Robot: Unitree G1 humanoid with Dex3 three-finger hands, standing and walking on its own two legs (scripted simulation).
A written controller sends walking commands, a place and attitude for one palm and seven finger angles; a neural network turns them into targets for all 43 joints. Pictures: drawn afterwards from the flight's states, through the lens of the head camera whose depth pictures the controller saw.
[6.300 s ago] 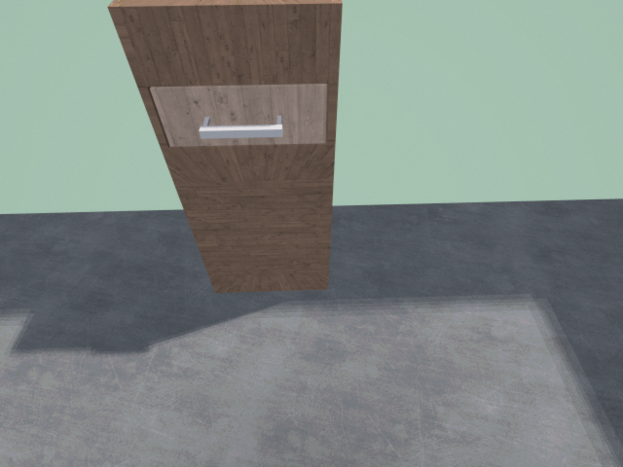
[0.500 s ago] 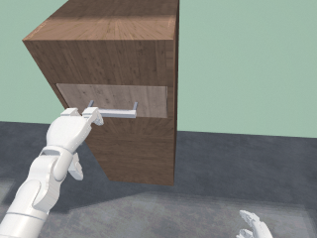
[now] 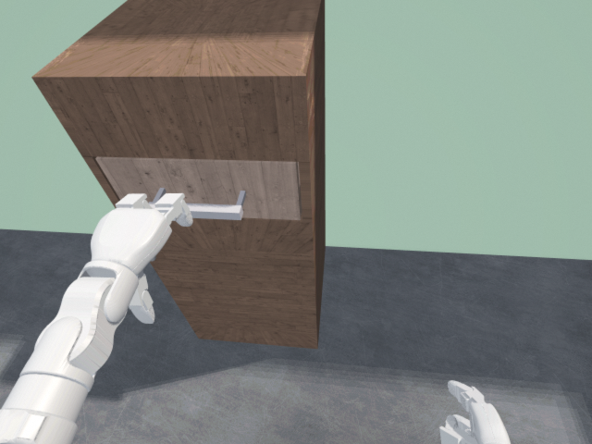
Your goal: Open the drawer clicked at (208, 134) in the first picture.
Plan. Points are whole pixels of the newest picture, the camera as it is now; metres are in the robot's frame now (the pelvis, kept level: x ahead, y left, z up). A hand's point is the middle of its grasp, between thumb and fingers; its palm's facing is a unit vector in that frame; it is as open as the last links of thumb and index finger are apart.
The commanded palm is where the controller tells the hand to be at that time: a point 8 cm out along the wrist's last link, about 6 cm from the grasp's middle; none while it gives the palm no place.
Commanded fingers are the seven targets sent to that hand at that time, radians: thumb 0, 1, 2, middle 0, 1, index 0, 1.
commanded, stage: move the hooked fingers above the handle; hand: left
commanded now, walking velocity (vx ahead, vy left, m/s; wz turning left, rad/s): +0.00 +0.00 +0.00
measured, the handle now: (197, 202) +0.52 +0.27 -0.01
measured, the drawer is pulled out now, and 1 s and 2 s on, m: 0.00 0.00 0.00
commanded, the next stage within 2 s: none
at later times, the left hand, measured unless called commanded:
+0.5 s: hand (163, 225) +0.39 +0.26 +0.07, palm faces +0.02 -0.03 -1.00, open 13.8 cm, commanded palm +0.37 +0.26 +0.13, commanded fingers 0.00 -0.50 0.30 -0.30 -1.20 -0.30 -1.20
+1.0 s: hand (169, 216) +0.42 +0.27 +0.05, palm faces -0.03 +0.00 -1.00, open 13.8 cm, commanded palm +0.41 +0.27 +0.11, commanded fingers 0.00 -0.50 0.30 -0.30 -1.20 -0.30 -1.20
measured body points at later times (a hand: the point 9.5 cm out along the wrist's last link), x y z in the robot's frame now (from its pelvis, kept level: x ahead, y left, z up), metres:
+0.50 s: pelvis +0.01 +0.02 -0.01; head +0.05 -0.01 +0.44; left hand +0.38 +0.26 +0.12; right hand +0.13 -0.24 -0.14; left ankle +0.00 +0.13 -0.74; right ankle -0.01 -0.10 -0.74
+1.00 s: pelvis +0.00 +0.02 -0.01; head +0.05 +0.00 +0.43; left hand +0.42 +0.27 +0.11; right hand +0.10 -0.24 -0.15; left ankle +0.00 +0.13 -0.74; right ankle -0.01 -0.10 -0.74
